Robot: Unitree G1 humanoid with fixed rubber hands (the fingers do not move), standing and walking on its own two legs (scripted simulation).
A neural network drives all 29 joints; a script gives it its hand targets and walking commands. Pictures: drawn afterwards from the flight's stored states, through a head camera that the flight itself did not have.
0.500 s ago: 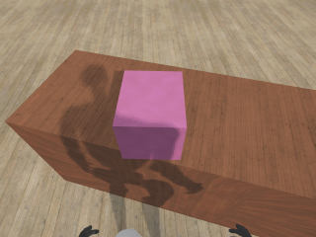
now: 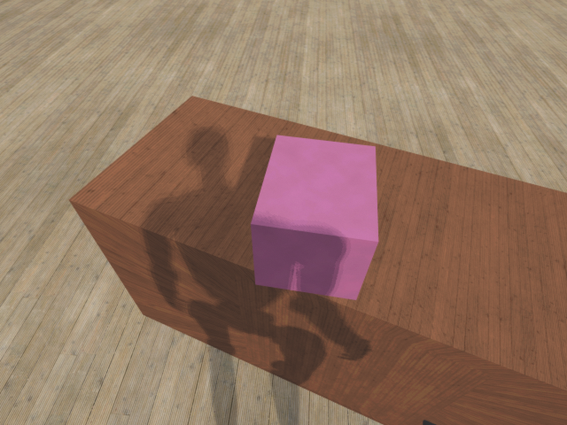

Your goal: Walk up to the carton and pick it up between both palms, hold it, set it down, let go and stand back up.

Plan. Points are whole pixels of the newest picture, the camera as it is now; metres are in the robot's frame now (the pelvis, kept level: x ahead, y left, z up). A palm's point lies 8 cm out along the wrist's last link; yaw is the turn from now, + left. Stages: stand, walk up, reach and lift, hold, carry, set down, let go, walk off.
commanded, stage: walk up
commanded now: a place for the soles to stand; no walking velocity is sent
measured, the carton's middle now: (315, 215) +0.50 -0.05 -0.04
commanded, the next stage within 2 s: reach and lift in 0.62 s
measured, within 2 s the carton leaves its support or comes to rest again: neither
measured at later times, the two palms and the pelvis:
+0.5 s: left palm out of the picture +0.08 +0.22 -0.11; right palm out of the picture +0.11 -0.20 -0.10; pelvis +0.01 +0.00 +0.01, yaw -2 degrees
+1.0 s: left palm (144, 419) +0.16 +0.21 -0.09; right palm out of the picture +0.11 -0.21 -0.09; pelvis -0.01 +0.01 +0.00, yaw -8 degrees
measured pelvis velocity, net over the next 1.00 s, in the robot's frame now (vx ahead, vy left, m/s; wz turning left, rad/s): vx -0.01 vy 0.01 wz -0.13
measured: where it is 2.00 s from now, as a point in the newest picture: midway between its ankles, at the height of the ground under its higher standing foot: outside the picture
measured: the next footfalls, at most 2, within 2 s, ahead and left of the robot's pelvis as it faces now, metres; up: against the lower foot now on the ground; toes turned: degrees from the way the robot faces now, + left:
none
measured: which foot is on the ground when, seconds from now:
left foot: down 0.00-1.00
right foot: down 0.00-1.00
